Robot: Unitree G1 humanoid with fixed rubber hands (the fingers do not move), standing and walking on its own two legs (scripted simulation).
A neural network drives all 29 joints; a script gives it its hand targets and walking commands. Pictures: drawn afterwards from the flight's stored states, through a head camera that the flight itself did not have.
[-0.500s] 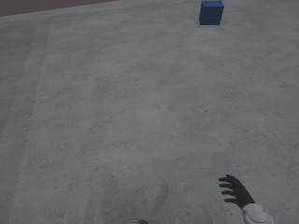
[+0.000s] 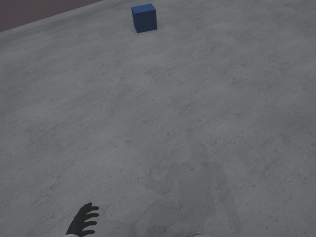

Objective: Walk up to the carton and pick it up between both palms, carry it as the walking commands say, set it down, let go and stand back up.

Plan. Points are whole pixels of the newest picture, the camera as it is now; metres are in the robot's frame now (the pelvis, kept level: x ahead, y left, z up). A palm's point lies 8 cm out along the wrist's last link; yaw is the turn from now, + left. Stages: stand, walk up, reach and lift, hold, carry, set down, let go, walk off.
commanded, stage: walk up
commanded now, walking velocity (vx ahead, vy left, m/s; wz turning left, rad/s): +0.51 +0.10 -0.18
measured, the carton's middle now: (144, 18) +2.73 -0.09 -0.63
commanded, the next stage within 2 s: none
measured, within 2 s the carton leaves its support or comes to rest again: neither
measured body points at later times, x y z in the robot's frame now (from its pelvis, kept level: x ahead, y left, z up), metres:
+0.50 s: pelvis +0.24 +0.01 +0.02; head +0.27 -0.01 +0.47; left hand +0.13 +0.24 -0.11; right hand +0.44 -0.20 -0.11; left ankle +0.40 +0.13 -0.69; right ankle +0.10 -0.10 -0.72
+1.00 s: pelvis +0.47 -0.01 +0.03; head +0.50 +0.01 +0.47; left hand +0.63 +0.20 -0.12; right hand +0.35 -0.24 -0.11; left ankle +0.41 +0.12 -0.72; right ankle +0.60 -0.18 -0.68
